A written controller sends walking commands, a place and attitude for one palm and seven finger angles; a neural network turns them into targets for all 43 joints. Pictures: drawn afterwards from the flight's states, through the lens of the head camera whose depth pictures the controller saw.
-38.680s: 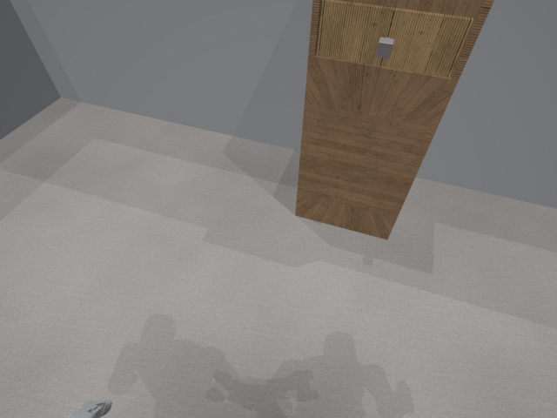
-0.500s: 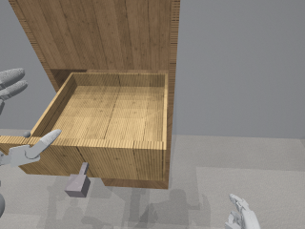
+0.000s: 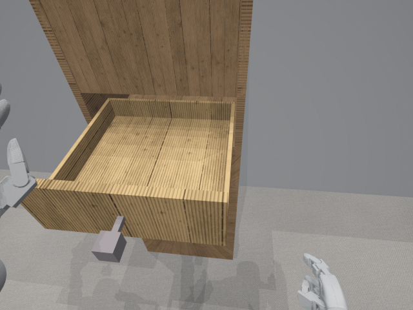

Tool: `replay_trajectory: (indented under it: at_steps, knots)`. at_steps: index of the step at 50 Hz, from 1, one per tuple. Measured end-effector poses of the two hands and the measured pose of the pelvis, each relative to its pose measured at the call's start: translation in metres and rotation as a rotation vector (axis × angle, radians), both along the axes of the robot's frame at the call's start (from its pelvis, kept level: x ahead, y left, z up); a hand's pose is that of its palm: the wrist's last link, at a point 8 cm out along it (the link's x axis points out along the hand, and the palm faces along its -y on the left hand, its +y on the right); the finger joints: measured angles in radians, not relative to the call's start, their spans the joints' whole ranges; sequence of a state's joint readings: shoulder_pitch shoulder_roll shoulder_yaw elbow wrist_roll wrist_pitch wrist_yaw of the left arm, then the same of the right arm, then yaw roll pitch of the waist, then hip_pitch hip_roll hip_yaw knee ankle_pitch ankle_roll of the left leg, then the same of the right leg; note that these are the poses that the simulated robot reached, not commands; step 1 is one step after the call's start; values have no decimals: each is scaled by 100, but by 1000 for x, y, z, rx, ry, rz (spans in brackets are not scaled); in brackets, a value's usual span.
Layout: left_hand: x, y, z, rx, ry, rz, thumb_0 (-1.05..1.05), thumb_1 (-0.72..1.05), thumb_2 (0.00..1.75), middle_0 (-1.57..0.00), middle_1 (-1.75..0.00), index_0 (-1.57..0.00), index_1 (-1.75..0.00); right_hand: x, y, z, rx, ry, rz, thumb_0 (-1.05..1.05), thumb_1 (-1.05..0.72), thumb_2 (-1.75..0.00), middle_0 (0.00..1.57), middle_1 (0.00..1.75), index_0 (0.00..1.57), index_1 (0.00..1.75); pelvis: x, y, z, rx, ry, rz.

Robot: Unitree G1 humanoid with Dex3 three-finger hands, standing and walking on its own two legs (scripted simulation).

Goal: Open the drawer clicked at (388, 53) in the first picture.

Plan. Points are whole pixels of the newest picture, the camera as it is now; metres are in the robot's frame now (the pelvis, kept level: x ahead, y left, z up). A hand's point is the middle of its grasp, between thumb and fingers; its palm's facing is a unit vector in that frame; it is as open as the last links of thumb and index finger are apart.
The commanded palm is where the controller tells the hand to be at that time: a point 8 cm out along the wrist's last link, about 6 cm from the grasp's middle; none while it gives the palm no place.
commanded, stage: step back with the hand held close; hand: left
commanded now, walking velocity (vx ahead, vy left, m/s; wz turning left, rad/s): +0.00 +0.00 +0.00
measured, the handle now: (114, 236) +0.21 +0.20 +0.08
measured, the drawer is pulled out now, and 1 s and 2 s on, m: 0.30 0.30 0.30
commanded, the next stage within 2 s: stop stepping back and stand still in 1.32 s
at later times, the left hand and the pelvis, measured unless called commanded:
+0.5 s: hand (13, 202) +0.16 +0.25 +0.25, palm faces +0.40 -0.74 -0.54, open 7.4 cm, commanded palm +0.09 +0.30 +0.26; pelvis -0.04 +0.02 -0.01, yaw -1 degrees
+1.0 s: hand out of the picture +0.09 +0.29 +0.26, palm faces +0.55 -0.73 -0.41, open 7.4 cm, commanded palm +0.02 +0.33 +0.26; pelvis -0.11 +0.05 -0.02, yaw +0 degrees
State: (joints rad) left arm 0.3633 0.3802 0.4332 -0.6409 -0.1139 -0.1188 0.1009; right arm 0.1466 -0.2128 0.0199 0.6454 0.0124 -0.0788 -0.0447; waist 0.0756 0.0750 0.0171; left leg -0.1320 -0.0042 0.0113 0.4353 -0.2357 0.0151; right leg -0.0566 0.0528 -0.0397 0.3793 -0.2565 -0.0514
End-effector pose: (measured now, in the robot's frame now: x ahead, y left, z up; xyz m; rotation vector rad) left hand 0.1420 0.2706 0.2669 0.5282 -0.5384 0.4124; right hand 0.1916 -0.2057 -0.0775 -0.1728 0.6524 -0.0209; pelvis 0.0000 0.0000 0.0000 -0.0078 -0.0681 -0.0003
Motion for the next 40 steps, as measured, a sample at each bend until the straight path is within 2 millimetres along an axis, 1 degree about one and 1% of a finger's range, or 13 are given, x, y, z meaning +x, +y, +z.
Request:
replay_trajectory:
  at_steps: [3,9,13,17,21,26,33,40]
  knots:
    - [0,-1,-1,-3,4,-1,1,87,89,-21,-31,-22,-31,-4,-3,-2,1,7,-8,1,-90,-90,20,30,20,30,-1,-1,0,0,-1,-1]
    - [4,2,3,88,4,-11,1,88,90,-21,-31,-21,-30,-20,-15,-2,-18,33,-51,1,-90,-90,20,30,20,30,-7,0,-1,-9,56,-4]
    - [10,1,-4,112,47,-53,1,89,90,-21,-30,-21,-30,-36,-27,-2,-44,56,-108,1,-90,-90,20,30,20,30,-14,6,-2,-10,83,-15]
    - [8,1,-10,145,88,-98,1,89,90,-21,-30,-22,-30,-57,-34,0,-72,79,-162,1,-90,-90,20,30,20,30,-23,12,-3,-9,98,-21]
    - [-3,6,-9,189,80,-118,1,88,90,-21,-30,-22,-30,-77,-33,1,-97,99,-188,1,-90,-90,20,29,19,30,-33,18,-5,-9,105,-23]
    - [-24,18,-4,221,20,-99,1,88,90,-21,-30,-22,-30,-96,-23,-1,-108,103,-177,1,-90,-90,20,29,19,30,-48,25,-8,-9,105,-22]
    - [-54,32,-5,191,-60,-45,1,88,90,-21,-30,-22,-30,-113,-2,-6,-87,69,-135,1,-90,-90,20,30,20,30,-71,31,-14,-13,91,-17]
    - [-78,36,-4,160,-137,-44,1,88,90,-21,-30,-22,-30,-130,12,-9,-90,63,-106,1,-90,-90,20,30,20,30,-89,39,-18,-35,85,-4]
